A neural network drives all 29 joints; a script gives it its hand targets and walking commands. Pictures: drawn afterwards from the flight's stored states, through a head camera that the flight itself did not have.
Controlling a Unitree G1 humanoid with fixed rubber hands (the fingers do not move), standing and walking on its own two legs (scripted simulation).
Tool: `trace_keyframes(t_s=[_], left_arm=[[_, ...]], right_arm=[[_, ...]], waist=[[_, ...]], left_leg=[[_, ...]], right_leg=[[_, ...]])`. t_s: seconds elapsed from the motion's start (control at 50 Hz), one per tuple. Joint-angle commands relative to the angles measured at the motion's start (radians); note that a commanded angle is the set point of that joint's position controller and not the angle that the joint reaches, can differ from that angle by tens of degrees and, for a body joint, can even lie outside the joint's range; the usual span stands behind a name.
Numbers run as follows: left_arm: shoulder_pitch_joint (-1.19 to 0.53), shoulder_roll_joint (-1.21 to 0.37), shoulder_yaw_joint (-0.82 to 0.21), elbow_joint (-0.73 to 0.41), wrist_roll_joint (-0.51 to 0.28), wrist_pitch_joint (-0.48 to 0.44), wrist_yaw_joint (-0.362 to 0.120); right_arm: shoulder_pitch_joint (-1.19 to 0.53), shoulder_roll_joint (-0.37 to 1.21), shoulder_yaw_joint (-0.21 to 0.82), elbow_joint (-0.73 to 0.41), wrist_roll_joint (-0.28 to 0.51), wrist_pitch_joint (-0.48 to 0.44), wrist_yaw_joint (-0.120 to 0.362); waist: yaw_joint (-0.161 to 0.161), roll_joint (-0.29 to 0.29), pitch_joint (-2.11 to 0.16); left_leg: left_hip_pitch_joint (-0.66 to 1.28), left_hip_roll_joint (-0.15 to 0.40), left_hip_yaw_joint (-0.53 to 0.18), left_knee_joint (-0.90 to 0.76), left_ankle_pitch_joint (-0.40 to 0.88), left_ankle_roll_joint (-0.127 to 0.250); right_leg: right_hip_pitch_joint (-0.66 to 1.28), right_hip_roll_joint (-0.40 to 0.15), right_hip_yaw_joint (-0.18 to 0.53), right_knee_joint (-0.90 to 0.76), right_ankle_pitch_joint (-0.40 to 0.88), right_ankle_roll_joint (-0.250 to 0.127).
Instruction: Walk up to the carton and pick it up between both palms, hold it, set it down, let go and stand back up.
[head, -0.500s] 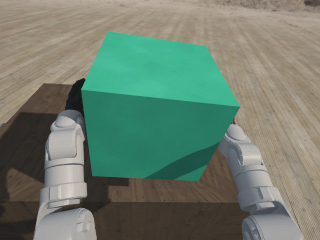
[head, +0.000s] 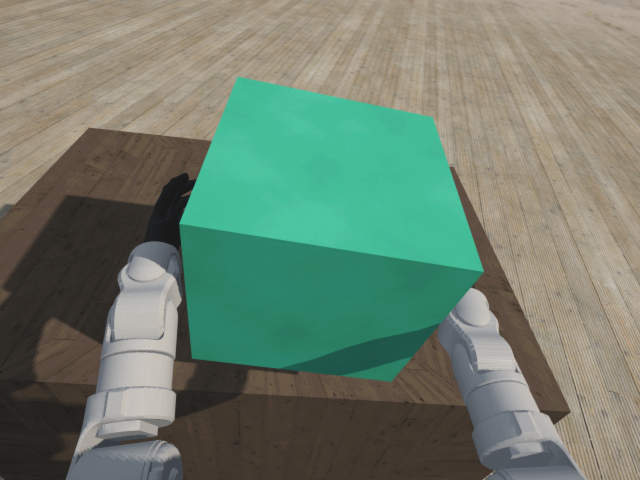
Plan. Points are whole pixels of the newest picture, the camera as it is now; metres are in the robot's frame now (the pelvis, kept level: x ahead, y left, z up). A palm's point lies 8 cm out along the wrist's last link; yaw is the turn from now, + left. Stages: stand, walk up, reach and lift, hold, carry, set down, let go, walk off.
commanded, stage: set down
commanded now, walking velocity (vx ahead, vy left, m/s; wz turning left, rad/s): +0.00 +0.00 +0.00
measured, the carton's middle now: (316, 233) +0.42 +0.02 +0.13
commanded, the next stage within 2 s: none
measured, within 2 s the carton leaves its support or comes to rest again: neither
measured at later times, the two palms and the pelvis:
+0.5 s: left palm (158, 239) +0.38 +0.22 +0.13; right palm (435, 283) +0.37 -0.14 +0.10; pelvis +0.00 +0.00 +0.00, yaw +1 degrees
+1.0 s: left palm (162, 249) +0.39 +0.23 +0.10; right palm (426, 290) +0.38 -0.14 +0.07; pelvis +0.01 +0.00 +0.00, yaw +0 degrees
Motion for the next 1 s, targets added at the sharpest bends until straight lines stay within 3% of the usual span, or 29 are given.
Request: trace_keyframes(t_s=[0.0, 0.2, 0.4, 0.7, 0.98], left_arm=[[-0.639, -0.608, -0.538, -0.14, -0.086, -0.056, -0.116], [-0.654, -0.601, -0.458, -0.007, -0.063, -0.08, -0.147], [-0.712, -0.615, -0.434, 0.1, -0.07, -0.156, -0.146], [-0.728, -0.602, -0.379, 0.202, -0.05, -0.231, -0.154], [-0.763, -0.592, -0.337, 0.317, -0.025, -0.313, -0.164]], right_arm=[[-0.919, 0.538, 0.395, -0.427, 0.009, -0.111, 0.103], [-0.935, 0.555, 0.309, -0.362, -0.056, -0.114, 0.104], [-0.959, 0.582, 0.262, -0.317, -0.124, -0.148, 0.118], [-0.94, 0.631, 0.259, -0.256, -0.161, -0.176, 0.122], [-0.905, 0.656, 0.181, -0.169, -0.25, -0.22, 0.127]], waist=[[0.009, 0.139, -0.552], [0.005, 0.121, -0.512], [0.008, 0.12, -0.562], [0.041, 0.123, -0.616], [0.036, 0.13, -0.634]], left_leg=[[0.247, -0.049, 0.102, 0.031, 0.48, -0.039], [0.192, -0.055, 0.107, -0.003, 0.376, -0.033], [0.174, -0.051, 0.113, 0.001, 0.396, -0.046], [0.158, -0.049, 0.124, 0.018, 0.498, -0.053], [0.131, -0.041, 0.133, 0.018, 0.499, -0.062]], right_leg=[[0.031, 0.035, -0.064, -0.001, 0.337, 0.015], [0.03, 0.029, -0.063, -0.012, 0.285, 0.017], [0.03, 0.03, -0.064, -0.009, 0.278, 0.015], [0.071, 0.027, -0.054, 0.011, 0.399, 0.019], [0.051, 0.023, -0.055, 0.01, 0.39, 0.016]])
